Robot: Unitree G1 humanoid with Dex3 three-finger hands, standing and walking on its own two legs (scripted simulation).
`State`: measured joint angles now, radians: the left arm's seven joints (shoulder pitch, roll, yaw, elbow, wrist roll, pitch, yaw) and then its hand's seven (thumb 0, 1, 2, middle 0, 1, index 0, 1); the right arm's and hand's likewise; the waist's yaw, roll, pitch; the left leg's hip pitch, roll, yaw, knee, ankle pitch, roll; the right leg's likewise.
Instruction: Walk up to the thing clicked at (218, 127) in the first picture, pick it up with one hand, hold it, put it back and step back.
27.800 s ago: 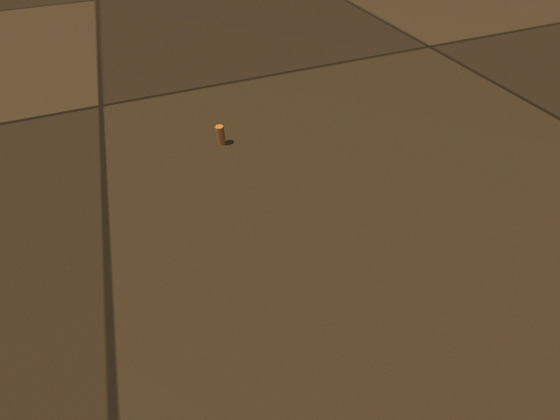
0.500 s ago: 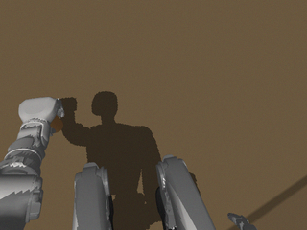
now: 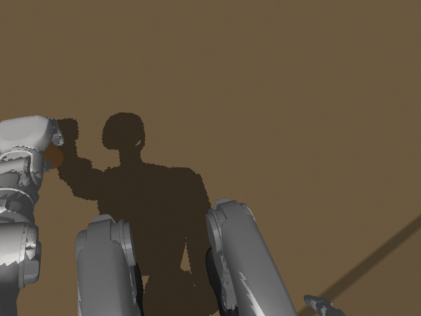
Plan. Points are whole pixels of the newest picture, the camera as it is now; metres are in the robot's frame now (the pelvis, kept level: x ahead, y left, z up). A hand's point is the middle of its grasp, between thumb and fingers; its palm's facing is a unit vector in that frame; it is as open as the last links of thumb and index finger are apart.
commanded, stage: crouch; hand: left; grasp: from above
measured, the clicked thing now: (41, 151) +0.47 +0.29 -0.20
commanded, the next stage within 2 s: lower in 0.34 s
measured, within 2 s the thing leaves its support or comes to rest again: rests again in 1.46 s
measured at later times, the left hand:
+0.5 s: hand (44, 153) +0.46 +0.28 -0.20, palm faces -0.45 -0.07 -0.89, open 7.0 cm
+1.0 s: hand (55, 160) +0.47 +0.28 -0.26, palm faces -0.45 -0.07 -0.89, open 7.0 cm
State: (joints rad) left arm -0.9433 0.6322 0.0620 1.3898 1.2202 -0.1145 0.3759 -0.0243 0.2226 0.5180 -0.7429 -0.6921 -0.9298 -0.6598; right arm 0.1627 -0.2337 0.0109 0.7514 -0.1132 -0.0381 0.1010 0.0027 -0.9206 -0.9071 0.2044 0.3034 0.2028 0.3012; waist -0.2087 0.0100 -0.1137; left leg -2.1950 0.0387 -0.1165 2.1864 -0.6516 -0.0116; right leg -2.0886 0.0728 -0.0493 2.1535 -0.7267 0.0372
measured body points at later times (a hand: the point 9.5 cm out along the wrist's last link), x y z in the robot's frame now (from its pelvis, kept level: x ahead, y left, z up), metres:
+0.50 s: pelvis -0.01 +0.00 -0.04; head +0.23 +0.06 +0.33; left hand +0.48 +0.28 -0.15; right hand +0.03 -0.27 -0.15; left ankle +0.08 +0.13 -0.36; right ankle +0.08 -0.12 -0.36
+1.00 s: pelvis -0.01 +0.00 -0.07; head +0.25 +0.07 +0.29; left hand +0.48 +0.28 -0.21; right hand +0.04 -0.27 -0.17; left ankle +0.08 +0.13 -0.36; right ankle +0.08 -0.12 -0.36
